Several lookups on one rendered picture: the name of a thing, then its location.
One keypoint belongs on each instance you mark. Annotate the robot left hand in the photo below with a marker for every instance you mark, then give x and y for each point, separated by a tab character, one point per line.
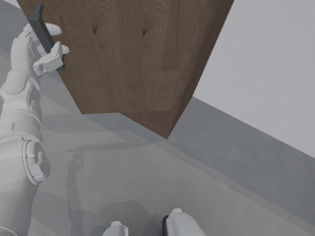
25	55

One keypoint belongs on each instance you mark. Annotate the robot left shin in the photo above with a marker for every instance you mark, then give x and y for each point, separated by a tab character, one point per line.
115	223

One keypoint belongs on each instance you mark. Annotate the robot shin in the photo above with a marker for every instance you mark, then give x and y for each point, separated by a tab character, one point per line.
176	210
115	223

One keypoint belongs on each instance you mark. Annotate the robot left upper arm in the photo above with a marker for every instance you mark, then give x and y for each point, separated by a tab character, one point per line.
23	166

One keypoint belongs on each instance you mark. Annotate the cupboard door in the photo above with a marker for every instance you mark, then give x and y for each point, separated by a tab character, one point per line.
125	55

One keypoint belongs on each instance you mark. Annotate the handle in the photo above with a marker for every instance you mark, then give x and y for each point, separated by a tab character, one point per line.
41	31

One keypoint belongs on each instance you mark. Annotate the robot left forearm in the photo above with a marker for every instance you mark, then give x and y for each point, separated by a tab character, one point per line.
20	119

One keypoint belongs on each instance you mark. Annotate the robot right shin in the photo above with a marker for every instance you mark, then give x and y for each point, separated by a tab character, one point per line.
176	210

